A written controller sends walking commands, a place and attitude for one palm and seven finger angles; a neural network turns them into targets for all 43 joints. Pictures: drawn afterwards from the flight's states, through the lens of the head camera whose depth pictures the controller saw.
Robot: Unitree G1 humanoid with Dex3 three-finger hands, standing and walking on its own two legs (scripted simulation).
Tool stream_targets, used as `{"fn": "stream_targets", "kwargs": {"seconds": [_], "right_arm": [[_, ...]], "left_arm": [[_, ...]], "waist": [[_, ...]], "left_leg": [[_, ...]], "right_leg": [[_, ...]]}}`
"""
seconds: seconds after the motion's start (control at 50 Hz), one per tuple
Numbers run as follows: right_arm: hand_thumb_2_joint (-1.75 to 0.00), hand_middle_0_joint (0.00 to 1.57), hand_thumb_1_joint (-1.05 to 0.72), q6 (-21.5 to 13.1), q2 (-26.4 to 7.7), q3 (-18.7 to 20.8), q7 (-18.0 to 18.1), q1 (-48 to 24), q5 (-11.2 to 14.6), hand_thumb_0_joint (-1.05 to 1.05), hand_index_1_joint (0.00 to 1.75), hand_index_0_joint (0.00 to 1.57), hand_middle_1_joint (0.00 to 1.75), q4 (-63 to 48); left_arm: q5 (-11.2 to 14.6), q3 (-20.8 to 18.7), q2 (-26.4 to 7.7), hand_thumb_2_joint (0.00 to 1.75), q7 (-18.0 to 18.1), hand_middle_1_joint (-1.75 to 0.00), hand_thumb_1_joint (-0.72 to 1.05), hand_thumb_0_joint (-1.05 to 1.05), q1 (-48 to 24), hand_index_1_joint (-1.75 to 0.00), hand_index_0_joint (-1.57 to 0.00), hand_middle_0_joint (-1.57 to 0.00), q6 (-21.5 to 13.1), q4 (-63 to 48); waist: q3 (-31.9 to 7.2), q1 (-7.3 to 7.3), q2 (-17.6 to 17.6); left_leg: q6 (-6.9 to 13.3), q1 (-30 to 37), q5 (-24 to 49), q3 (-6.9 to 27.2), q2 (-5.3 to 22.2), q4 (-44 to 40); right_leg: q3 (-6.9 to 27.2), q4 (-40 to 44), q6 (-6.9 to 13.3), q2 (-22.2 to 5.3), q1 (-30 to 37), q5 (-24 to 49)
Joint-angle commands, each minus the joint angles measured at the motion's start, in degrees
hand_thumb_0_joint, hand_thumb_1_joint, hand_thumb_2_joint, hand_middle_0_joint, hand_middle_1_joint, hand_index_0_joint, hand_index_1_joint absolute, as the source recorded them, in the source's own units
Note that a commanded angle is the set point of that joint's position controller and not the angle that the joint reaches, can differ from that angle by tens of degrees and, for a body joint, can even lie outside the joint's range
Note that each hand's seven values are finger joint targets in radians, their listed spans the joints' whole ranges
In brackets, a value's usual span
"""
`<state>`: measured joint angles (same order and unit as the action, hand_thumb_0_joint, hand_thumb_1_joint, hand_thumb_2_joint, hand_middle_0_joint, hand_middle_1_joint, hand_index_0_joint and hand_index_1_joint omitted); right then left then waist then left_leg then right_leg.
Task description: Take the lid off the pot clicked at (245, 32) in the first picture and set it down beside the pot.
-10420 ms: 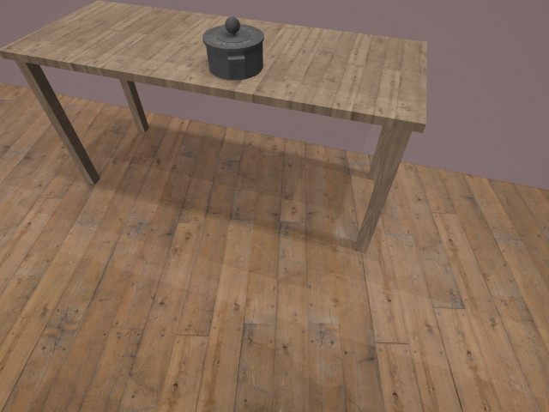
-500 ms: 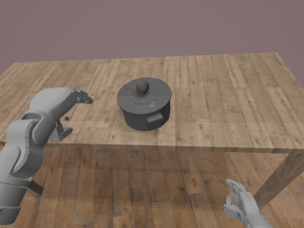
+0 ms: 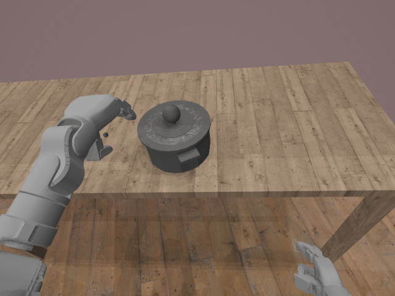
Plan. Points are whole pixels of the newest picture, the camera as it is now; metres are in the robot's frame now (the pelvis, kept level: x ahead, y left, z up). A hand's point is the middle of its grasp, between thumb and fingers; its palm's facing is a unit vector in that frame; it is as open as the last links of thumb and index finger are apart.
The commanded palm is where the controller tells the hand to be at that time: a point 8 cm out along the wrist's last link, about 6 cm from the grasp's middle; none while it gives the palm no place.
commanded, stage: move the open hand above the knob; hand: left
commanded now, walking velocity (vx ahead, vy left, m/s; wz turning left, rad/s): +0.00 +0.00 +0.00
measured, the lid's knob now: (171, 113) +0.53 +0.11 +0.08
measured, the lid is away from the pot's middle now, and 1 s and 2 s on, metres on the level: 0.00 0.00 0.00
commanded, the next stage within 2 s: lower the open fingers around the knob in 1.72 s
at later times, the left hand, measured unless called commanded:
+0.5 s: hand (133, 114) +0.43 +0.17 +0.16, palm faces -0.20 -0.06 -0.98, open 10.4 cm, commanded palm +0.42 +0.16 +0.23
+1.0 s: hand (161, 96) +0.48 +0.11 +0.17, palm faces -0.24 -0.05 -0.97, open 10.4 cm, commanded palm +0.48 +0.11 +0.23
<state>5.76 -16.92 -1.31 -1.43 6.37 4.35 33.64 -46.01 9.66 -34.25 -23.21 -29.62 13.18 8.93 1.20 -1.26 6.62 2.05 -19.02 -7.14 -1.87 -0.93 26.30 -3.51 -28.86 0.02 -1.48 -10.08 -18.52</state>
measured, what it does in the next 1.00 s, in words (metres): stands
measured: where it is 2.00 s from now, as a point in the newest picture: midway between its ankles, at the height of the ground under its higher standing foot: outside the picture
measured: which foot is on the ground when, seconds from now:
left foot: down 0.00-1.00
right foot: down 0.00-1.00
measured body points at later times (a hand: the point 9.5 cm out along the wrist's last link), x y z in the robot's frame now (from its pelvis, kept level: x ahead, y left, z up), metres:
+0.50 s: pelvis +0.02 -0.01 +0.00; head +0.04 -0.05 +0.45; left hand +0.44 +0.17 +0.21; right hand +0.20 -0.24 -0.12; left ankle +0.07 +0.10 -0.74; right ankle -0.03 -0.12 -0.74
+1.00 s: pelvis +0.02 -0.01 +0.00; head +0.05 -0.05 +0.45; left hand +0.49 +0.11 +0.22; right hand +0.15 -0.26 -0.13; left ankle +0.07 +0.10 -0.74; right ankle -0.03 -0.12 -0.74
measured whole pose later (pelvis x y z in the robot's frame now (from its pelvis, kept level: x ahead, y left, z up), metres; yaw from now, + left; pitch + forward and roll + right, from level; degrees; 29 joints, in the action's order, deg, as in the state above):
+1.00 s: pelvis +0.02 -0.01 +0.00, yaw -1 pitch +4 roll +1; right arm 7.8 -16.2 -0.6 -1.8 9.8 4.8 38.2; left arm -49.2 18.1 -22.6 -20.1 -57.2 19.1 41.1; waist -2.2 2.8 5.1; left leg 1.7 -22.6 -9.5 -2.8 -0.9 27.7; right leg -2.4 -30.5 0.3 -1.6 -14.1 -20.7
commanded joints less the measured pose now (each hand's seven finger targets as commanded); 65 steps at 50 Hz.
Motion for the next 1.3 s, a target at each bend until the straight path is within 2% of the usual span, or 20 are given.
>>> {"fn": "stream_targets", "kwargs": {"seconds": [0.0, 0.12, 0.16, 0.32, 0.38, 0.46, 0.52, 0.56, 0.6, 0.66, 0.7, 0.76, 0.86, 0.92, 0.96, 1.02, 1.04, 1.12, 1.24, 1.28], "right_arm": [[-0.90, 0.20, -0.90, -2.4, -5.5, 2.0, 0.0, -7.8, 0.2, 0.00, 0.30, 0.20, 0.30, -8.9], [-0.90, 0.20, -0.90, -1.9, -5.5, 2.3, 0.0, -7.8, 0.3, 0.00, 0.30, 0.20, 0.30, -9.1], [-0.90, 0.20, -0.90, -2.0, -5.9, 2.4, 0.0, -6.8, 0.2, 0.00, 0.30, 0.20, 0.30, -8.8], [-0.90, 0.20, -0.90, -1.2, -5.6, 2.3, -0.4, -6.7, 0.7, 0.00, 0.30, 0.20, 0.30, -8.2], [-0.90, 0.20, -0.90, -1.4, -5.6, 2.6, -0.6, -6.7, 0.3, 0.00, 0.30, 0.20, 0.30, -8.4], [-0.90, 0.20, -0.90, -0.8, -5.9, 2.4, -0.5, -5.6, 0.8, 0.00, 0.30, 0.20, 0.30, -7.0], [-0.90, 0.20, -0.90, -1.0, -5.2, 2.7, -0.7, -6.4, 0.6, 0.00, 0.30, 0.20, 0.30, -7.4], [-0.90, 0.20, -0.90, -1.0, -5.7, 2.8, -0.7, -5.2, 0.5, 0.00, 0.30, 0.20, 0.30, -6.7], [-0.90, 0.20, -0.90, -0.5, -5.2, 2.5, -0.7, -5.1, 0.8, 0.00, 0.30, 0.20, 0.30, -5.8], [-0.90, 0.20, -0.90, -0.4, -5.7, 2.6, -0.6, -4.8, 0.7, 0.00, 0.30, 0.20, 0.30, -5.5], [-0.90, 0.20, -0.90, 0.0, -5.1, 2.5, -0.7, -5.0, 0.9, 0.00, 0.30, 0.20, 0.30, -5.0], [-0.90, 0.20, -0.90, -0.3, -5.6, 2.7, -0.3, -3.5, 0.4, 0.00, 0.30, 0.20, 0.30, -4.5], [-0.90, 0.20, -0.90, -0.4, -5.7, 2.7, 0.1, -1.6, 0.3, 0.00, 0.30, 0.20, 0.30, -3.1], [-0.90, 0.20, -0.90, -0.1, -5.3, 2.9, 0.1, -1.0, 0.4, 0.00, 0.30, 0.20, 0.30, -2.6], [-0.90, 0.20, -0.90, -0.4, -5.7, 3.1, 0.4, 0.0, 0.0, 0.00, 0.30, 0.20, 0.30, -2.3], [-0.90, 0.20, -0.90, -0.9, -5.4, 3.3, 0.7, 1.3, -0.1, 0.00, 0.30, 0.20, 0.30, -1.5], [-0.90, 0.20, -0.90, -1.0, -5.9, 3.3, 0.7, 1.7, -0.2, 0.00, 0.30, 0.20, 0.30, -1.3], [-0.90, 0.20, -0.90, -0.6, -5.8, 3.0, 0.6, 2.0, 0.1, 0.00, 0.30, 0.20, 0.30, -1.2], [-0.90, 0.20, -0.90, -1.6, -6.0, 3.4, 1.0, 2.2, -0.3, 0.00, 0.30, 0.20, 0.30, -1.8], [-0.90, 0.20, -0.90, -1.2, -6.1, 3.6, 0.8, 2.3, 0.0, 0.00, 0.30, 0.20, 0.30, -1.6]], "left_arm": [[-1.7, -9.4, -13.6, 1.51, 1.9, -0.08, -0.36, 0.00, -23.6, -0.08, -0.82, -0.82, 0.7, -6.4], [-1.5, -7.1, -11.6, 1.51, 1.6, -0.08, -0.36, 0.00, -27.9, -0.08, -0.82, -0.82, 1.5, -6.2], [-2.0, -9.4, -14.4, 1.51, 2.0, -0.08, -0.36, 0.00, -30.0, -0.08, -0.82, -0.82, 1.5, -6.1], [-2.1, -5.2, -9.3, 1.51, 2.1, -0.08, -0.36, 0.00, -30.9, -0.08, -0.82, -0.82, 3.0, -0.9], [-2.5, -5.8, -10.5, 1.51, 2.3, -0.08, -0.36, 0.00, -35.5, -0.08, -0.82, -0.82, 2.9, -5.5], [-2.8, -4.8, -9.2, 1.51, 2.6, -0.08, -0.36, 0.00, -36.4, -0.08, -0.82, -0.82, 3.9, 2.9], [-3.0, -1.7, -6.1, 1.51, 2.9, -0.08, -0.36, 0.00, -42.3, -0.08, -0.82, -0.82, 4.0, -1.9], [-3.3, -4.3, -8.6, 1.51, 3.4, -0.08, -0.36, 0.00, -42.1, -0.08, -0.82, -0.82, 4.0, 0.6], [-3.6, 0.2, -3.5, 1.51, 3.3, -0.08, -0.36, 0.00, -43.2, -0.08, -0.82, -0.82, 5.1, 6.0], [-3.8, -2.1, -5.7, 1.51, 3.9, -0.08, -0.36, 0.00, -44.8, -0.08, -0.82, -0.82, 5.3, 8.1], [-4.1, 2.4, -1.0, 1.51, 4.0, -0.08, -0.36, 0.00, -48.6, -0.08, -0.82, -0.82, 6.0, 10.1], [-4.3, -1.1, -4.6, 1.51, 4.5, -0.08, -0.36, 0.00, -52.0, -0.08, -0.82, -0.82, 5.7, 12.0], [-4.7, -0.9, -3.7, 1.51, 5.0, -0.08, -0.36, 0.00, -53.6, -0.08, -0.82, -0.82, 5.3, 20.8], [-4.7, 4.5, 2.6, 1.51, 5.1, -0.08, -0.36, 0.00, -56.4, -0.08, -0.82, -0.82, 5.7, 23.4], [-4.5, 1.7, -0.3, 1.51, 5.4, -0.08, -0.36, 0.00, -59.1, -0.08, -0.82, -0.82, 5.1, 23.6], [-5.4, 2.5, 0.6, 1.51, 6.1, -0.08, -0.36, 0.00, -62.0, -0.08, -0.82, -0.82, 4.6, 25.2], [-5.7, -0.1, -2.5, 1.51, 6.5, -0.08, -0.36, 0.00, -61.7, -0.08, -0.82, -0.82, 4.3, 25.6], [-5.9, 2.5, 1.0, 1.51, 7.0, -0.08, -0.36, 0.00, -58.5, -0.08, -0.82, -0.82, 5.1, 31.4], [-6.4, -1.6, -4.7, 1.51, 7.3, -0.08, -0.36, 0.00, -61.3, -0.08, -0.82, -0.82, 3.9, 27.0], [-6.0, 0.3, -1.7, 1.51, 6.9, -0.08, -0.36, 0.00, -57.3, -0.08, -0.82, -0.82, 4.1, 30.0]], "waist": [[-18.2, -0.01, -6.5], [-19.6, 0.74, -5.5], [-20.6, 0.68, -6.4], [-20.6, 1.29, -7.5], [-24.9, 1.42, -6.1], [-20.7, 2.03, -8.7], [-26.2, 2.26, -4.4], [-26.4, 2.22, -6.7], [-23.3, 2.99, -7.7], [-24.3, 2.52, -8.7], [-23.7, 3.50, -7.8], [-25.6, 3.21, -9.0], [-24.6, 3.71, -10.9], [-22.7, 4.80, -8.7], [-24.7, 4.87, -10.6], [-25.9, 5.17, -8.7], [-27.2, 4.54, -8.6], [-23.4, 4.61, -10.7], [-28.4, 4.20, -9.8], [-25.4, 4.60, -10.4]], "left_leg": [[1.4, 16.0, 6.7, 2.4, -1.4, -0.8], [1.9, 17.0, 8.7, 2.0, -1.7, 0.1], [2.0, 17.3, 9.9, 2.1, -1.5, 0.7], [2.0, 16.1, 11.5, 1.4, -1.7, 1.2], [2.5, 18.9, 14.7, 1.6, -1.9, 2.6], [2.1, 15.6, 11.9, 1.5, -1.6, 2.1], [2.3, 20.1, 14.8, 2.2, -1.8, 2.8], [2.3, 19.3, 15.8, 2.3, -1.4, 3.1], [2.1, 17.4, 12.9, 1.8, -1.6, 2.4], [2.2, 16.8, 12.5, 1.8, -1.6, 2.6], [2.1, 17.3, 11.6, 1.7, -1.7, 2.3], [2.5, 17.2, 11.2, 1.9, -1.7, 2.5], [2.5, 15.3, 10.9, 1.3, -1.5, 2.2], [2.4, 16.1, 9.2, 1.3, -1.6, 1.7], [2.7, 16.0, 9.8, 1.5, -1.5, 2.0], [2.8, 17.8, 10.3, 1.5, -1.5, 1.9], [2.7, 17.7, 11.1, 1.6, -1.4, 1.8], [2.6, 14.1, 9.2, 0.8, -1.3, 0.9], [3.3, 16.5, 12.7, 0.4, -1.4, 1.9], [3.2, 15.4, 12.6, 0.3, -1.3, 2.0]], "right_leg": [[0.7, 4.5, 1.5, 2.1, -4.2, 14.8], [1.0, 4.1, 1.4, 2.1, -4.3, 17.8], [1.2, 4.0, 1.6, 2.1, -3.8, 19.2], [0.9, 3.0, 1.2, 1.9, -4.1, 22.5], [1.5, 2.5, 1.4, 1.9, -3.0, 25.8], [0.9, 2.8, 1.4, 1.8, -4.8, 23.7], [1.0, 1.8, 1.6, 2.0, -5.2, 24.1], [0.9, 1.9, 1.7, 2.1, -4.2, 25.3], [0.4, 2.0, 1.4, 2.1, -6.6, 23.1], [0.7, 1.9, 1.7, 2.0, -5.3, 23.6], [0.4, 1.8, 1.6, 2.1, -7.3, 22.2], [0.9, 2.3, 1.7, 2.0, -5.8, 22.8], [1.1, 2.4, 1.5, 2.0, -5.6, 24.0], [0.6, 2.6, 1.5, 2.3, -8.8, 21.2], [1.0, 2.9, 1.5, 2.1, -7.0, 22.7], [1.1, 2.7, 1.5, 2.4, -8.0, 22.7], [1.2, 2.4, 1.6, 2.3, -6.7, 23.5], [1.1, 2.8, 1.3, 2.2, -7.2, 22.8], [2.1, 2.5, 1.2, 1.9, -3.8, 28.7], [1.7, 2.7, 1.2, 2.1, -5.4, 28.0]]}}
